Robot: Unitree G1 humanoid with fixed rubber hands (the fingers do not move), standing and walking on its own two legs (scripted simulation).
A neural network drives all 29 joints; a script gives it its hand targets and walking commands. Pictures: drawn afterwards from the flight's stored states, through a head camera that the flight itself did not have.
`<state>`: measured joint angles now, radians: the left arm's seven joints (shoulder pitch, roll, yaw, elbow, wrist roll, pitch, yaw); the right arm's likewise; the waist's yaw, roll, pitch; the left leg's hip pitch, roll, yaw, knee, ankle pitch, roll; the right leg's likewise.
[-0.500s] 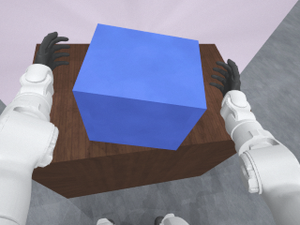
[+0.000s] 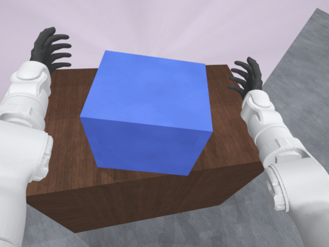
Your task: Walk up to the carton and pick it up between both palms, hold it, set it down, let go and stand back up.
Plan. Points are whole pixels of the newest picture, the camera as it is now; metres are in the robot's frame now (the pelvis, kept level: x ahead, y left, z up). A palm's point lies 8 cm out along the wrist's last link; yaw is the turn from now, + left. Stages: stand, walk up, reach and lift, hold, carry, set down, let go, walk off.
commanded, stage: set down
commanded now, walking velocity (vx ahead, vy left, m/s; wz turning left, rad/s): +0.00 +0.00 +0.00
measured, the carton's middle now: (149, 117) +0.46 -0.02 +0.00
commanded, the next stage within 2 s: none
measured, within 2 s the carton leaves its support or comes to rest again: neither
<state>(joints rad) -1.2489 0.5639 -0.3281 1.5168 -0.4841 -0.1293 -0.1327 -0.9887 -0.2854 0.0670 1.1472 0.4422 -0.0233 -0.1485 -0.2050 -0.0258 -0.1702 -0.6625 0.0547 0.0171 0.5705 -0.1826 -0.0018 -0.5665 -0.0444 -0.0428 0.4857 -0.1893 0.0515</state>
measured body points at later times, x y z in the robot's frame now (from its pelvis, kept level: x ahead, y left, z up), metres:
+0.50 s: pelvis +0.01 -0.01 +0.01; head +0.04 +0.03 +0.46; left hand +0.49 +0.22 +0.15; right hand +0.39 -0.25 +0.12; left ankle +0.04 +0.12 -0.73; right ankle +0.01 -0.16 -0.73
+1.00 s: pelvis +0.01 +0.00 +0.02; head +0.02 +0.03 +0.46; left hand +0.43 +0.25 +0.11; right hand +0.34 -0.23 +0.09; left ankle +0.04 +0.12 -0.73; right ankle +0.01 -0.16 -0.73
